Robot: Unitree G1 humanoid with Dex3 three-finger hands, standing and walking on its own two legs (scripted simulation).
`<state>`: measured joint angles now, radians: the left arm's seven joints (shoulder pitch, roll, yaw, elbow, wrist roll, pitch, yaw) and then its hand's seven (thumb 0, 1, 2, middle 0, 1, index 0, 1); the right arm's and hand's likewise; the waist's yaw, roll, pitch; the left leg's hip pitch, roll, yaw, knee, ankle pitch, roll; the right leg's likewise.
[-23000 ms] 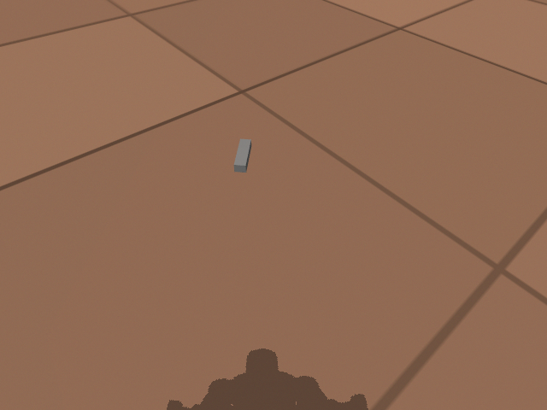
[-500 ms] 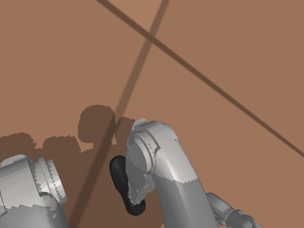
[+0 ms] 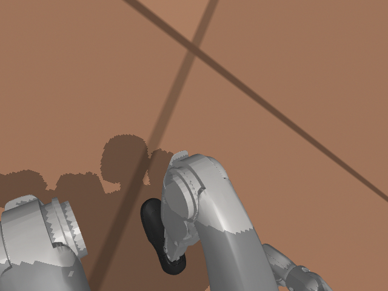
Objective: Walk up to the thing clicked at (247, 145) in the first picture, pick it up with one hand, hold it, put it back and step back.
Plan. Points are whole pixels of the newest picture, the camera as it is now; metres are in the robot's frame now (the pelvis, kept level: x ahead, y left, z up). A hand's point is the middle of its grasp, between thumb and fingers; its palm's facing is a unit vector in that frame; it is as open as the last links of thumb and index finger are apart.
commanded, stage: close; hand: left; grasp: from above
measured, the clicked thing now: out of the picture +0.42 +0.38 -0.27
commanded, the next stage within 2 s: settle in 0.52 s
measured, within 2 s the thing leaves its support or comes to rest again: leaves its support in 0.96 s
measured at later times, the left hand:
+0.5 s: hand out of the picture +0.40 +0.36 -0.25, palm faces -0.43 -0.18 -0.88, open 9.5 cm
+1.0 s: hand out of the picture +0.40 +0.37 -0.24, palm faces -0.41 -0.19 -0.89, open 9.3 cm
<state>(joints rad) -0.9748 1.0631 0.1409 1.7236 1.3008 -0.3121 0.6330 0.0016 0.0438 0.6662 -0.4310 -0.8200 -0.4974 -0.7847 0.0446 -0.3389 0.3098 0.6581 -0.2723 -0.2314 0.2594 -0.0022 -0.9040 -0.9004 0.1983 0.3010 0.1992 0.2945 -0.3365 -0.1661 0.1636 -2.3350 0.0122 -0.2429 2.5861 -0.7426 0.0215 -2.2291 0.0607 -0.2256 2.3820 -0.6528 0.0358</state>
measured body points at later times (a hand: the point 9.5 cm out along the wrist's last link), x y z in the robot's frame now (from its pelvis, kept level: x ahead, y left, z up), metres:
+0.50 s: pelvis +0.00 +0.00 +0.00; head +0.26 +0.15 +0.33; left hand +0.42 +0.37 -0.20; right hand +0.09 -0.24 -0.06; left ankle +0.06 +0.12 -0.26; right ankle +0.12 -0.11 -0.26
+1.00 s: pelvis +0.00 +0.00 +0.00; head +0.25 +0.15 +0.34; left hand +0.42 +0.38 -0.19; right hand +0.10 -0.25 -0.06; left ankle +0.06 +0.12 -0.26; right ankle +0.12 -0.11 -0.26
